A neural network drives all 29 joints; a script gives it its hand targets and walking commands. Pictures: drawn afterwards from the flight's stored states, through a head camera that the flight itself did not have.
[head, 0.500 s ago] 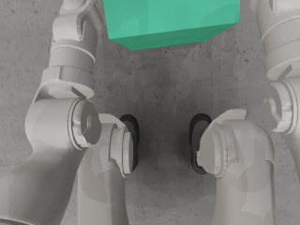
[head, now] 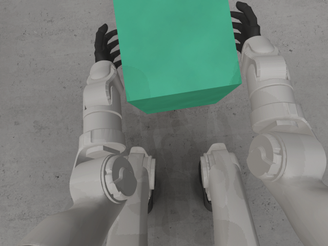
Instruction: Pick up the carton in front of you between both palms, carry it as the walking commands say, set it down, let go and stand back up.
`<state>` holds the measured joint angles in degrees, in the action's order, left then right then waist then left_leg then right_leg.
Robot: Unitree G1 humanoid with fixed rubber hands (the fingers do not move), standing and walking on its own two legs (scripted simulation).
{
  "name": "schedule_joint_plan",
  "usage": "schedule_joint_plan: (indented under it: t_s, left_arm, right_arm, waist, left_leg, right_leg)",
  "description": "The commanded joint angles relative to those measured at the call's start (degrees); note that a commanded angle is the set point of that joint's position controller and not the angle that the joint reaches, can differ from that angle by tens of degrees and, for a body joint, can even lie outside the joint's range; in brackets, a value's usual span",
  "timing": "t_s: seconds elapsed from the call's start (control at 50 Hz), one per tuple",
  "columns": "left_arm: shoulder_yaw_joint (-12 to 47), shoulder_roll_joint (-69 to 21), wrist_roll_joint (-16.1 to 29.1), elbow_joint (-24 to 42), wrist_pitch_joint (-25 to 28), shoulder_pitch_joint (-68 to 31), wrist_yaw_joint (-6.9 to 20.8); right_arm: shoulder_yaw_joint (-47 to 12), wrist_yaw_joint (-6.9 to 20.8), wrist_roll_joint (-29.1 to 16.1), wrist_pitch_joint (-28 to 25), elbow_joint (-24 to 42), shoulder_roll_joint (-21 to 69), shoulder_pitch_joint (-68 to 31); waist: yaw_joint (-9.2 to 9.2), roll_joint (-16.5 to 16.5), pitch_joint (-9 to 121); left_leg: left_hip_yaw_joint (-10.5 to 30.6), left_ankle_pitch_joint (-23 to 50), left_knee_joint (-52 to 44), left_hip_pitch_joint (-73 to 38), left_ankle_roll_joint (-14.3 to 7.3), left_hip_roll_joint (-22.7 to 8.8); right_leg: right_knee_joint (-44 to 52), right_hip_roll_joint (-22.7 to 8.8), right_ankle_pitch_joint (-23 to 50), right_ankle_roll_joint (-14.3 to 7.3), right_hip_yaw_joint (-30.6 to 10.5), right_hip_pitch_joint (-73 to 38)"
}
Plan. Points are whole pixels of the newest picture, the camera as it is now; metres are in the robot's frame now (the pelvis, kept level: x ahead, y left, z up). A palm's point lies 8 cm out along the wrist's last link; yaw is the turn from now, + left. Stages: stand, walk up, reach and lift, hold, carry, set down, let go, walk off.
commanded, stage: reach and lift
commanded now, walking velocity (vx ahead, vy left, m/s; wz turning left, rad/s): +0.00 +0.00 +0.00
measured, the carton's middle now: (175, 62) +0.52 -0.02 -0.13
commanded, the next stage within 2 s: none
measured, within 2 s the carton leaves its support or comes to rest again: neither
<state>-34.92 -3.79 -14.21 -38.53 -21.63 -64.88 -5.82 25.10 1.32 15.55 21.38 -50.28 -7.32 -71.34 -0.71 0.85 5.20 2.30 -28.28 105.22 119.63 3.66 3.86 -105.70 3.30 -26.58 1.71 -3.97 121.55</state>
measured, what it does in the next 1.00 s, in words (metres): rises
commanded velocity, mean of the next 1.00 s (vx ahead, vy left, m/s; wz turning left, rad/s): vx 0.00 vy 0.00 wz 0.00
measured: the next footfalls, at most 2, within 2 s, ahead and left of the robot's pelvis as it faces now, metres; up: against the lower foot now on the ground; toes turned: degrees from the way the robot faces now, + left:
none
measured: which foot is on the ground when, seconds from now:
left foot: down 0.00-1.00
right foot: down 0.00-1.00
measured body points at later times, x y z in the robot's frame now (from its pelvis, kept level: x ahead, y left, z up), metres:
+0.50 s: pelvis +0.04 +0.00 +0.12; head +0.23 -0.02 +0.53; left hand +0.49 +0.14 +0.08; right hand +0.49 -0.17 +0.08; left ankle +0.12 +0.13 -0.43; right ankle +0.12 -0.12 -0.43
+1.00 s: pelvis +0.09 +0.00 +0.26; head +0.16 +0.00 +0.70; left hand +0.44 +0.14 +0.23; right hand +0.44 -0.16 +0.23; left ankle +0.12 +0.13 -0.43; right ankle +0.12 -0.12 -0.43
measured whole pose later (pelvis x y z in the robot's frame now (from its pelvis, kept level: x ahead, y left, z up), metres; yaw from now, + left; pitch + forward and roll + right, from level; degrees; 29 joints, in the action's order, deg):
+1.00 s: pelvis +0.09 +0.00 +0.26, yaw -2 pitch +18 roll +0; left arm -21.2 -9.5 -12.7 -28.7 -22.3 -24.5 -2.6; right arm 19.6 0.0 13.9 23.0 -30.1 7.0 -25.5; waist -0.1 0.9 9.2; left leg 4.0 -21.7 52.4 48.2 1.1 2.0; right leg -52.2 1.5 -20.6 0.8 -3.4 49.1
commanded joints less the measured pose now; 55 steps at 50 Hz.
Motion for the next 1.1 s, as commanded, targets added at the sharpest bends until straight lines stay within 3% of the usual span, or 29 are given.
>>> schedule_joint_plan:
  t_s: [0.0,0.12,0.26,0.38,0.6,0.88,1.08]
  left_arm:
    - [30.3,-55.5,8.8,-1.4,0.3,-43.1,14.7]
    - [37.9,-59.7,12.2,3.2,-1.1,-39.0,16.0]
    - [41.7,-61.4,13.3,4.4,-1.5,-29.7,16.7]
    - [41.6,-62.1,12.4,2.6,-0.7,-21.8,17.1]
    - [42.6,-63.6,10.5,1.8,0.6,-9.7,17.5]
    - [47.7,-64.5,10.3,5.4,0.2,6.3,17.7]
    - [50.4,-63.5,10.2,9.2,-3.3,16.5,18.5]
  right_arm:
    - [-19.4,13.6,-7.5,-0.1,-0.2,59.7,-30.7]
    - [-26.6,13.9,-11.1,1.4,6.8,64.8,-27.9]
    - [-32.5,13.6,-13.7,2.3,10.9,69.3,-20.6]
    - [-32.7,12.7,-12.5,1.5,10.5,71.2,-13.2]
    - [-32.6,11.9,-10.4,-0.3,11.4,72.9,-2.0]
    - [-38.0,12.0,-10.8,0.0,17.1,73.6,12.4]
    - [-41.0,12.1,-11.5,3.3,22.0,73.0,22.3]
  waist:
    - [1.96,-1.9,58.6]
    - [2.13,-1.2,69.0]
    - [0.64,-3.5,66.4]
    - [0.46,-4.0,58.5]
    - [1.0,-1.6,48.6]
    - [0.78,-1.2,36.9]
    - [0.98,-1.0,25.7]
  left_leg:
    - [-8.2,2.1,-12.2,-29.0,-1.5,6.6]
    - [-8.2,8.5,-16.0,-37.0,-1.1,6.9]
    - [-6.8,11.4,-21.2,-41.3,-1.4,6.9]
    - [-5.4,10.8,-27.0,-44.9,-1.7,6.8]
    - [-2.9,11.8,-39.2,-57.9,-2.2,6.1]
    - [0.6,19.3,-56.1,-80.3,-2.8,4.3]
    - [2.0,26.2,-69.0,-96.2,-3.4,2.8]
  right_leg:
    - [13.6,5.5,2.1,-2.1,8.2,-35.5]
    - [16.6,5.6,9.4,-1.4,8.3,-45.8]
    - [21.8,5.9,13.0,-0.5,7.2,-53.4]
    - [28.0,6.0,12.8,-0.3,5.8,-58.3]
    - [39.7,5.5,13.5,-1.1,3.4,-69.5]
    - [55.8,4.3,19.5,-1.8,1.1,-88.5]
    - [68.9,3.2,26.3,-1.9,-0.1,-103.5]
